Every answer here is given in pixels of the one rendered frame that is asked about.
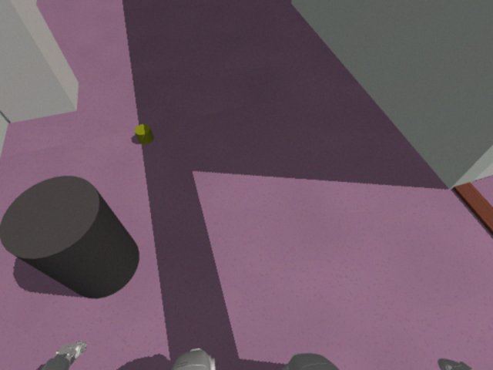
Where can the left robot hand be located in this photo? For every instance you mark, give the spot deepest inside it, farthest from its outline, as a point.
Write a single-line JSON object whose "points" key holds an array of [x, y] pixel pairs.
{"points": [[65, 356]]}

